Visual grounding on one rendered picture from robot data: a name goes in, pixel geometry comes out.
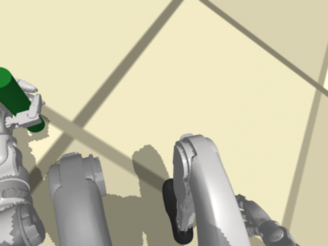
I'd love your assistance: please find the can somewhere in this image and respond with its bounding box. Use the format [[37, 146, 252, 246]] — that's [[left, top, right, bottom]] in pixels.
[[0, 67, 45, 133]]

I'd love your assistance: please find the right robot hand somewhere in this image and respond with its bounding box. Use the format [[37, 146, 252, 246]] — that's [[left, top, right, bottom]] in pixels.
[[235, 194, 271, 237]]

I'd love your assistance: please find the left robot hand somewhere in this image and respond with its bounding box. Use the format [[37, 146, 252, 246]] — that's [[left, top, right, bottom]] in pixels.
[[0, 78, 45, 136]]

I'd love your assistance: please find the left robot arm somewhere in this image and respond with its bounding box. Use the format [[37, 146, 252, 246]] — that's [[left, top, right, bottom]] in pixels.
[[0, 133, 46, 246]]

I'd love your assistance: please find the right robot foot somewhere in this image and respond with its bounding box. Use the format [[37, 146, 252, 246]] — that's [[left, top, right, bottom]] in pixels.
[[162, 178, 193, 245]]

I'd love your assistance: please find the right robot arm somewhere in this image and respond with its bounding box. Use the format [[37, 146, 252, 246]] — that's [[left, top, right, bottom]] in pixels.
[[258, 220, 300, 246]]

